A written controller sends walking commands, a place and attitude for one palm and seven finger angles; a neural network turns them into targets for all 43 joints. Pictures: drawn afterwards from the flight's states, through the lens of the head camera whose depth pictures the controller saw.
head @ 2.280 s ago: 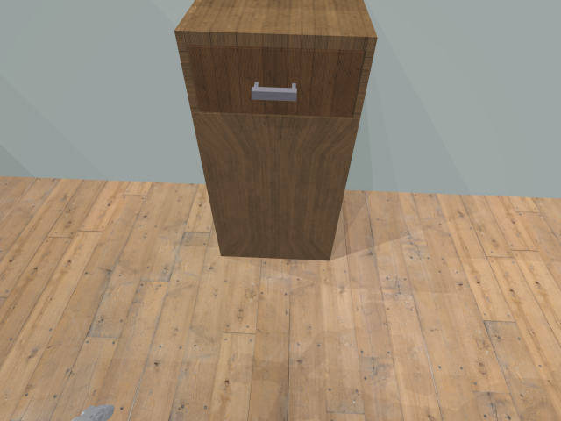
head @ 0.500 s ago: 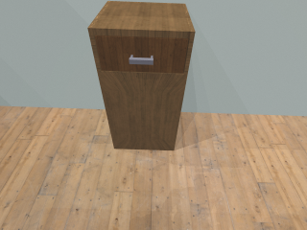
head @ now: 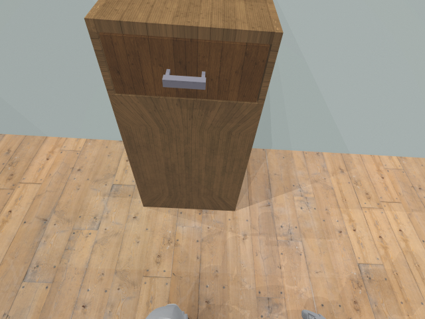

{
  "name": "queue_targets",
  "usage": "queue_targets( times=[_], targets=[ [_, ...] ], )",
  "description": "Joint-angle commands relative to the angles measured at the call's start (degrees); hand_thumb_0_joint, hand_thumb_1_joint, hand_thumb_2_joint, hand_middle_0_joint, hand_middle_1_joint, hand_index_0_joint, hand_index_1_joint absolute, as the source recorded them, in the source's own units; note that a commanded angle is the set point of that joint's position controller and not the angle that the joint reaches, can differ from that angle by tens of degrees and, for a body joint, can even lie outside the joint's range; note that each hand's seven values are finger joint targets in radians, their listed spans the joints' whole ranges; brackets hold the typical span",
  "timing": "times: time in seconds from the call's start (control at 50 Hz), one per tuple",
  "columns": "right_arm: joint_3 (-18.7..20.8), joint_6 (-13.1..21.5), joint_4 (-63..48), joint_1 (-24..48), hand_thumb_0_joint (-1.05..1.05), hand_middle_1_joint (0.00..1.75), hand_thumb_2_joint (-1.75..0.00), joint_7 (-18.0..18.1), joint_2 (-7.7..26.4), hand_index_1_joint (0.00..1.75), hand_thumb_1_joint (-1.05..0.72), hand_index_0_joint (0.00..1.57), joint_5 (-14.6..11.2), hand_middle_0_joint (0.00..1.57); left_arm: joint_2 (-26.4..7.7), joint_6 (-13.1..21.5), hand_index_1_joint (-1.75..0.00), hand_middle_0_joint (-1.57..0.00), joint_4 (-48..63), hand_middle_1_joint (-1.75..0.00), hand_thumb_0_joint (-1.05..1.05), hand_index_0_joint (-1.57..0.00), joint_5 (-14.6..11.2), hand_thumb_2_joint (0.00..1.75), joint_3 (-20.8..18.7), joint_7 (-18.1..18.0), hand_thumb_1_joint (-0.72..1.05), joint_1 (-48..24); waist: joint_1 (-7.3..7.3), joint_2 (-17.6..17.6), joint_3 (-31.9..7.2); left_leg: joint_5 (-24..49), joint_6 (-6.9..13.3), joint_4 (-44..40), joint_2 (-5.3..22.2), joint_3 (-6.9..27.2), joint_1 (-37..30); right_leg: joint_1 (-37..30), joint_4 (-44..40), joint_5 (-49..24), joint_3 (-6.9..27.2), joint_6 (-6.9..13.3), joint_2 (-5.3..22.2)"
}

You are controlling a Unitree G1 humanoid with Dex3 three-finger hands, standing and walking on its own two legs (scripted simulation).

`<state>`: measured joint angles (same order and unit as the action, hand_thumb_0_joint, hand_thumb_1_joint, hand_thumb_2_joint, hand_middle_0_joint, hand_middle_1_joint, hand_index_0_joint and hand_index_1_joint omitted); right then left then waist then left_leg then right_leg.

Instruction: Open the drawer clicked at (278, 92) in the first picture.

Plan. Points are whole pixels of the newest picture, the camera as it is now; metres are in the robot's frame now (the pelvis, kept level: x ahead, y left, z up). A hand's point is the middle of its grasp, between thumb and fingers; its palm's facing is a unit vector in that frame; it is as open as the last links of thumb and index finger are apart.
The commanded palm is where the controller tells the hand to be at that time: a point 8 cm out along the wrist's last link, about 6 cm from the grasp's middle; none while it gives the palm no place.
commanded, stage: take the last steps up to it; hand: left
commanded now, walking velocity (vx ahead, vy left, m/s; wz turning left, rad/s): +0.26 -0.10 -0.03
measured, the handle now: (185, 77) +0.68 +0.13 +0.06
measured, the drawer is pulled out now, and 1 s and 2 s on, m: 0.00 0.00 0.00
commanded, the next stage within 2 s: come to a stop and stand still in 0.28 s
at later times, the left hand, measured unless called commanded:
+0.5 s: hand (165, 265) +0.25 +0.12 -0.15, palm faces -0.05 -0.98 -0.21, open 7.3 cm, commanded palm none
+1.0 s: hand (122, 307) +0.16 +0.20 -0.16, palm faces +0.11 -0.97 -0.21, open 7.4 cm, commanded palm none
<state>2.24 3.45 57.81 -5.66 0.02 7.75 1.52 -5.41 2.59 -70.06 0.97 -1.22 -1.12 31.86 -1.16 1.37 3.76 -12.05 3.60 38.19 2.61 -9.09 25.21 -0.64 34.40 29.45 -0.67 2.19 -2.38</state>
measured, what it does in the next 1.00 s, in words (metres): walks ahead: right foot, then left foot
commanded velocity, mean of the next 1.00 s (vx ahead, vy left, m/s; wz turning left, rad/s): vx -0.03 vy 0.03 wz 0.00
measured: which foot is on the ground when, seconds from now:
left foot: down 0.00-0.50, up 0.52-0.88, down 0.90-1.00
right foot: up 0.00-0.46, down 0.48-0.92, up 0.94-1.00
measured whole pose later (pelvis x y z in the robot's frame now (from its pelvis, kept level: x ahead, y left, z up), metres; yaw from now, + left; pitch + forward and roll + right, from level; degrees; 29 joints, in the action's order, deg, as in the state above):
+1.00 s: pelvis +0.11 +0.00 +0.02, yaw +1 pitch -2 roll -1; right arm 2.6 -1.8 55.0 -11.8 0.6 9.6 2.0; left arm -13.5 -4.8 -57.1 1.5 -4.8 -1.5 11.8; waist -0.7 3.4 1.1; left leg -19.3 1.9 35.1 1.0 -3.3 14.6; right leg 29.2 48.0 21.3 0.1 -1.3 3.3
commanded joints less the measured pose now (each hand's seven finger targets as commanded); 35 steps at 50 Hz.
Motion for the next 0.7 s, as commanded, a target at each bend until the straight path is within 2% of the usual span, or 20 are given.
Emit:
queue_targets(
  times=[0.0, 0.02, 0.04, 0.06, 0.1, 0.12, 0.16, 0.22, 0.24, 0.34, 0.4, 0.42, 0.44, 0.46, 0.48, 0.5, 0.52, 0.56, 0.6, 0.68],
  targets=[
    [3.5, -0.6, 3.9, -22.1, 0.0, 0.3, -0.9, 1.9, 15.2, 0.3, -0.9, 0.2, -0.9, 0.2, -7.0, 0.8, -0.3, -0.2, 7.3, -0.3, 0.0, -0.2, -0.2, 0.9, -1.5, -0.2, 0.9, -1.1, 6.57, -6.2, -8.0, -3.4, 13.3, -24.6, 27.7, 40.3, -27.3, 32.4, 44.1, 0.8, 3.6, 1.0, 3.1],
    [2.9, -0.3, 3.2, -16.9, 0.0, 0.3, -0.9, 2.1, 11.9, 0.3, -0.9, 0.2, -0.7, 0.2, -5.3, 0.2, -0.3, -0.2, 7.2, -0.3, 0.0, -0.2, 0.3, 0.9, -1.6, -0.1, 0.9, -4.0, 4.85, -6.1, -1.2, -8.6, 10.2, -27.2, 24.3, 35.1, -19.1, 34.5, 44.8, -4.9, 3.1, 0.5, 5.2],
    [1.8, 0.1, 2.2, -13.1, 0.0, 0.3, -0.9, 2.1, 8.0, 0.3, -0.9, 0.2, -0.5, 0.2, -4.9, -0.2, -0.3, -0.2, 6.8, -0.3, 0.0, -0.2, 0.8, 0.9, -2.0, 0.5, 0.9, -4.7, 2.85, -4.6, 3.9, -8.9, 7.6, -28.3, 21.4, 28.7, -11.9, 34.1, 43.5, -9.2, 3.2, -0.1, 7.3],
    [1.0, 0.7, 1.9, -12.4, 0.0, 0.3, -0.9, 2.0, 5.9, 0.3, -0.9, 0.2, -0.4, 0.2, -4.3, -0.8, -0.3, -0.2, 6.7, -0.3, 0.0, -0.2, 1.1, 0.9, -2.1, 1.0, 0.9, -4.0, 1.44, -4.6, 4.6, -5.4, 5.8, -28.3, 18.4, 23.2, -7.8, 31.5, 41.1, -11.5, 2.8, -0.7, 7.9],
    [0.6, 1.4, 2.6, -12.2, 0.0, 0.3, -0.9, 1.9, 3.9, 0.3, -0.9, 0.2, -0.6, 0.2, -2.2, -1.7, -0.3, -0.2, 6.2, -0.3, 0.0, -0.2, 1.1, 0.9, -1.9, 1.1, 0.9, -1.8, -0.79, -4.8, 2.5, 3.5, 3.8, -26.9, 14.7, 14.0, -6.5, 28.4, 37.2, -14.8, 1.5, -1.7, 8.1],
    [1.0, 1.5, 1.9, -12.1, 0.0, 0.3, -0.9, 1.9, 3.7, 0.3, -0.9, 0.2, -0.4, 0.2, -1.7, -2.2, -0.3, -0.2, 6.6, -0.3, 0.0, -0.2, 1.1, 0.9, -2.1, 1.1, 0.9, -1.0, -1.14, -5.4, 1.2, 4.9, 4.0, -26.7, 14.0, 11.0, -6.0, 28.4, 35.6, -15.6, 1.1, -2.3, 8.5],
    [1.0, 1.5, 1.6, -12.6, 0.0, 0.3, -0.9, 1.8, 4.8, 0.3, -0.9, 0.2, -0.5, 0.2, -2.2, -2.7, -0.3, -0.2, 7.8, -0.3, 0.0, -0.2, 1.2, 0.9, -2.2, 1.3, 0.9, -3.1, -1.05, -6.3, 2.1, 6.9, 4.3, -27.5, 13.1, 8.5, -6.7, 30.6, 32.5, -18.5, 0.3, -3.2, 9.1],
    [1.2, 1.4, 1.9, -14.6, 0.0, 0.3, -0.9, 1.7, 6.1, 0.3, -0.9, 0.2, -0.5, 0.2, -3.7, -2.9, -0.3, -0.2, 10.4, -0.3, 0.0, -0.2, 1.1, 0.9, -2.5, 1.7, 0.9, -8.9, -0.29, -7.0, 3.7, 8.4, 5.4, -28.2, 13.9, 8.7, -9.7, 34.2, 25.2, -21.2, -0.1, -4.3, 10.6],
    [1.3, 1.2, 2.1, -15.5, 0.0, 0.3, -0.9, 1.7, 6.4, 0.3, -0.9, 0.2, -0.5, 0.2, -4.2, -2.9, -0.3, -0.2, 11.3, -0.3, 0.0, -0.2, 1.1, 0.9, -2.5, 1.8, 0.9, -11.5, 0.59, -7.2, 4.2, 8.7, 5.5, -28.1, 13.8, 8.6, -10.0, 33.9, 21.8, -21.4, -0.7, -4.4, 10.7],
    [2.0, 0.3, 3.4, -18.9, 0.0, 0.3, -0.9, 1.6, 8.4, 0.3, -0.9, 0.2, 0.3, 0.2, -5.1, -2.4, -0.3, -0.2, 14.1, -0.3, 0.0, -0.2, 0.6, 0.9, -2.3, 2.1, 0.9, -20.6, 3.38, -8.3, 4.2, 12.1, 5.7, -25.2, 14.7, 8.3, -15.0, 29.9, 6.4, -18.3, -4.1, -3.9, 9.1],
    [1.7, -0.6, 4.1, -18.8, 0.0, 0.3, -0.9, 1.8, 7.8, 0.3, -0.9, 0.2, 0.2, 0.2, -5.1, -1.6, -0.3, -0.2, 13.6, -0.3, 0.0, -0.2, 0.5, 0.9, -1.9, 1.6, 0.9, -19.0, 2.36, -8.1, 1.4, 17.3, 3.6, -17.8, 12.0, 6.0, -14.7, 19.8, -1.9, -19.4, -6.1, -3.2, 5.9],
    [1.3, -0.7, 4.7, -18.9, 0.0, 0.3, -0.9, 1.9, 7.1, 0.3, -0.9, 0.2, -0.1, 0.2, -5.6, -1.1, -0.3, -0.2, 12.2, -0.3, 0.0, -0.2, 0.5, 0.9, -2.0, 1.2, 0.9, -15.5, 0.35, -6.2, -1.3, 17.9, 1.4, -13.2, 10.0, 5.0, -14.3, 12.7, -7.7, -25.5, -5.8, -3.2, 5.7],
    [0.8, -0.6, 5.1, -19.8, 0.0, 0.3, -0.9, 1.8, 5.8, 0.3, -0.9, 0.2, -0.6, 0.2, -8.9, -0.2, -0.3, -0.2, 10.9, -0.3, 0.0, -0.2, 0.5, 0.9, -2.3, 0.5, 0.9, -11.1, -1.4, -1.0, -5.9, 12.7, -1.5, -7.4, 7.3, 3.6, -11.7, 3.7, -10.4, -39.3, -1.6, -2.8, 9.3],
    [0.3, -0.6, 4.7, -22.4, 0.0, 0.3, -0.9, 1.5, 3.5, 0.3, -0.9, 0.2, -1.3, 0.2, -14.3, 0.6, -0.3, -0.2, 10.4, -0.3, 0.0, -0.2, 0.5, 0.9, -3.0, -0.3, 0.9, -9.7, -0.33, 8.6, -13.0, -5.9, -4.3, -0.7, 3.3, 1.5, -5.9, -6.0, -8.8, -60.3, 9.7, 0.8, 21.1],
    [0.7, -1.6, 4.5, -24.1, 0.0, 0.3, -0.9, 1.9, 3.8, 0.3, -0.9, 0.2, -1.8, 0.2, -16.9, 0.0, -0.3, -0.2, 11.0, -0.3, 0.0, -0.2, 0.1, 0.9, -3.3, -0.4, 0.9, -9.3, 0.14, 9.3, -15.8, -22.0, -5.2, 6.3, 0.8, 3.0, -7.8, -4.7, -8.3, -74.8, 10.7, 6.3, 26.9],
    [1.2, -2.7, 4.0, -22.9, 0.0, 0.3, -0.9, 2.3, 3.6, 0.3, -0.9, 0.2, -1.8, 0.2, -16.0, -0.7, -0.3, -0.2, 11.9, -0.3, 0.0, -0.2, 0.0, 0.9, -3.2, -0.8, 0.9, -11.3, 0.46, 4.5, -12.3, -24.0, -4.9, 10.9, 0.5, 5.1, -7.2, -0.1, -8.6, -79.3, 8.3, 8.1, 27.5],
    [1.1, -3.5, 4.2, -21.1, 0.0, 0.3, -0.9, 2.3, 2.8, 0.3, -0.9, 0.2, -1.8, 0.2, -15.7, -0.8, -0.3, -0.2, 11.3, -0.3, 0.0, -0.2, 0.3, 0.9, -3.7, -1.3, 0.9, -12.7, -0.32, 12.1, -12.5, -24.8, -5.1, 16.9, 0.7, 5.4, -5.0, 0.5, -8.1, -80.4, 9.4, 9.4, 26.6],
    [1.6, -4.6, 3.6, -18.0, 0.0, 0.3, -0.9, 2.5, 4.4, 0.3, -0.9, 0.2, -1.4, 0.2, -14.1, -1.7, -0.3, -0.2, 12.1, -0.3, 0.0, -0.2, 0.3, 0.9, -3.6, -2.0, 0.9, -14.8, -0.87, 10.4, -8.8, -22.5, -5.5, 25.2, 0.2, 8.9, -1.0, 4.0, -9.1, -75.9, 8.5, 10.0, 26.5],
    [2.2, -5.8, 2.6, -16.4, 0.0, 0.3, -0.9, 2.0, 4.4, 0.3, -0.9, 0.2, -1.1, 0.2, -14.0, -2.3, -0.3, -0.2, 13.1, -0.3, 0.0, -0.2, 0.4, 0.9, -4.4, -2.5, 0.9, -16.7, -0.67, 4.1, -9.5, -19.4, -5.8, 28.6, -0.3, 9.7, 0.6, 5.5, -10.0, -67.8, 6.5, 9.5, 26.1],
    [2.7, -7.7, 0.4, -14.0, 0.0, 0.3, -0.9, 0.8, 4.5, 0.3, -0.9, 0.2, -0.3, 0.2, -14.6, -2.9, -0.3, -0.2, 15.5, -0.3, 0.0, -0.2, 0.7, 0.9, -4.6, -2.8, 0.9, -20.9, 0.73, 7.3, -8.0, -14.0, -6.8, 27.9, -0.6, 9.8, -0.9, 14.6, -14.0, -49.1, 4.1, 7.9, 24.5]
  ],
)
